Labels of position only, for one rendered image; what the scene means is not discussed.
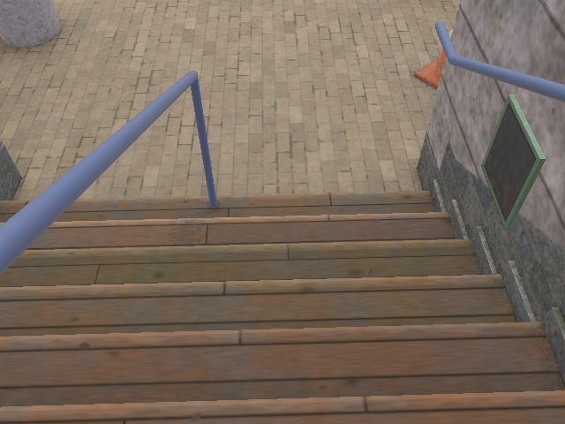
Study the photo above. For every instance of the stairs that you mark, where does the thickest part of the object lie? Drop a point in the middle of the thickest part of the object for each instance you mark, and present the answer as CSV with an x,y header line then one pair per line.
x,y
301,308

